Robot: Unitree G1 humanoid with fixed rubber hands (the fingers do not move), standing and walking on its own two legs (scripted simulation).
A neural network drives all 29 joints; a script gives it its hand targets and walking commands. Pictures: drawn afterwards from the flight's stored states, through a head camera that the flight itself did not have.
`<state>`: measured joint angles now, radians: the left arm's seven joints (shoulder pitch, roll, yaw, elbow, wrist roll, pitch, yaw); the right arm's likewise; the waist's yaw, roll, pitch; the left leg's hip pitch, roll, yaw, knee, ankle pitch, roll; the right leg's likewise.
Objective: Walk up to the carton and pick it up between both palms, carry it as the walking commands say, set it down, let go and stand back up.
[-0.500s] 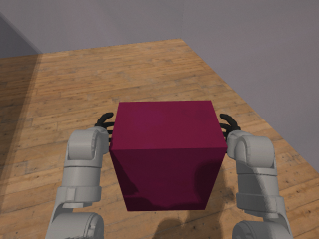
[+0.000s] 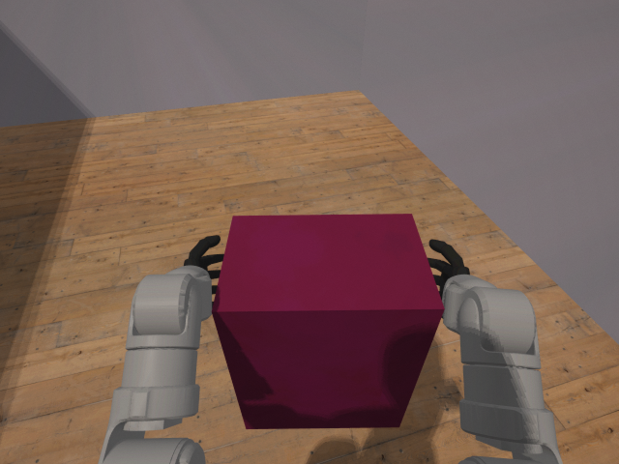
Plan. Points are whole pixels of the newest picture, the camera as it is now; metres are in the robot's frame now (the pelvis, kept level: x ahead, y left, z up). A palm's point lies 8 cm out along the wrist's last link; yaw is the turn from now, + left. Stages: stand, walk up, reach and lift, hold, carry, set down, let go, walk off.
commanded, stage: carry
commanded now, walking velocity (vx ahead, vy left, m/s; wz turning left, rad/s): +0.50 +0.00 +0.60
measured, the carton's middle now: (322, 329) +0.32 +0.01 +0.03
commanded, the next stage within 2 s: none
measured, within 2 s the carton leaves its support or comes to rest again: neither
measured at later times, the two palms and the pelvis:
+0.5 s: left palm (165, 261) +0.39 +0.23 +0.09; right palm (375, 233) +0.46 -0.08 +0.09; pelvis +0.17 +0.01 +0.00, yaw +15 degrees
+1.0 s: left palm (110, 197) +0.57 +0.40 +0.06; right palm (267, 155) +0.73 +0.12 +0.06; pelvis +0.42 +0.13 -0.02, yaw +31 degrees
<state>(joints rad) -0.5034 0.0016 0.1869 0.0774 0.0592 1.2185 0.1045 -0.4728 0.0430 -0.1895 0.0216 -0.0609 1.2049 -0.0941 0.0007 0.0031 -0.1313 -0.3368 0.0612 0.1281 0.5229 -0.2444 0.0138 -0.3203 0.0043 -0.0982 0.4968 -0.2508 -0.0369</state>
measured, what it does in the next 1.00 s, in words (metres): walks ahead, turning left: right foot, then left foot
